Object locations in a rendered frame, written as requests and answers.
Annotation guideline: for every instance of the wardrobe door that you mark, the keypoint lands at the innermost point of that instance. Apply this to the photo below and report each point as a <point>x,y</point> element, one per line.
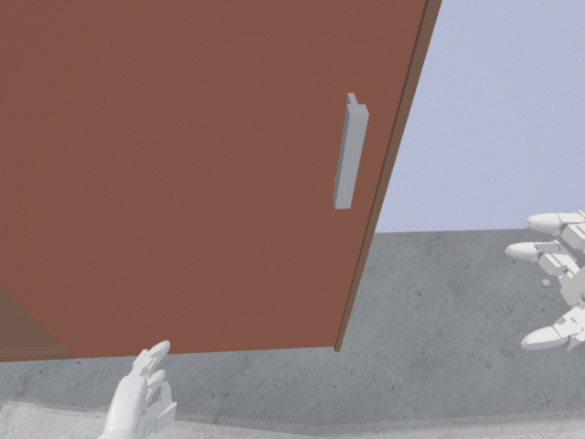
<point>167,167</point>
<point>19,329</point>

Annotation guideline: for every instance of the robot right hand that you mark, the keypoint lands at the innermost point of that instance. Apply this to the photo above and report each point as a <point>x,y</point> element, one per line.
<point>569,330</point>

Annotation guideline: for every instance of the handle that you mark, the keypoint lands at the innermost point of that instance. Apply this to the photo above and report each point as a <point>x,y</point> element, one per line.
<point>354,131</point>

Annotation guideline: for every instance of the robot left hand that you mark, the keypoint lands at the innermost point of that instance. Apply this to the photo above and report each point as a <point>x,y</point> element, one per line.
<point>135,392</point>

